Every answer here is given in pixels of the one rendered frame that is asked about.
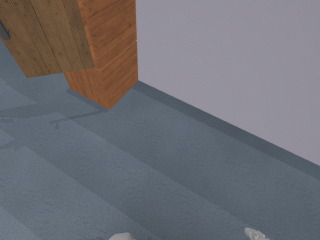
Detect cupboard door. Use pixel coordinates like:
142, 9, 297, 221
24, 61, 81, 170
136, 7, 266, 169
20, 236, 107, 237
0, 0, 95, 78

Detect handle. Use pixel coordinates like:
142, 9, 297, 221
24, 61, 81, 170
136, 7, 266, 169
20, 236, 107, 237
0, 20, 11, 40

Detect right robot hand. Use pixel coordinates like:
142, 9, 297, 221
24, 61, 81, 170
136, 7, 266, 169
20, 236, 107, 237
244, 228, 270, 240

